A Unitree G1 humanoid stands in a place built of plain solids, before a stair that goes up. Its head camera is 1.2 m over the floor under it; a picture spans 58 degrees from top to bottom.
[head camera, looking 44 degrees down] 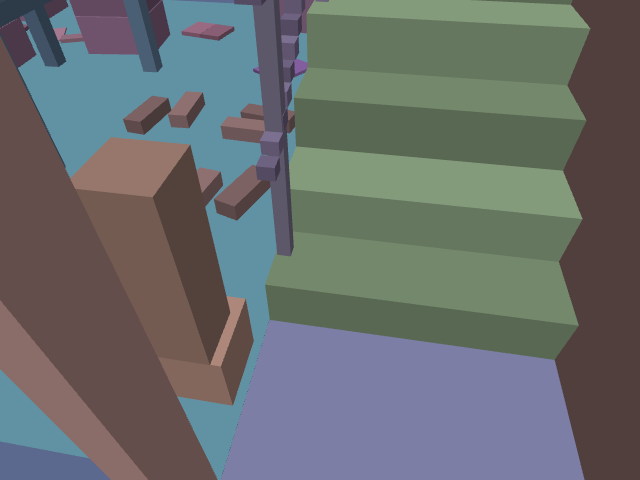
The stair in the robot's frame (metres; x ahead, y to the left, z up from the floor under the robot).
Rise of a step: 0.18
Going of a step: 0.25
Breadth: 0.91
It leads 10 degrees to the right of straight ahead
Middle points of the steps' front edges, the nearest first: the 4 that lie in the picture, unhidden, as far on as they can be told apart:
0.78 -0.28 0.18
1.03 -0.32 0.37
1.27 -0.36 0.55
1.51 -0.40 0.73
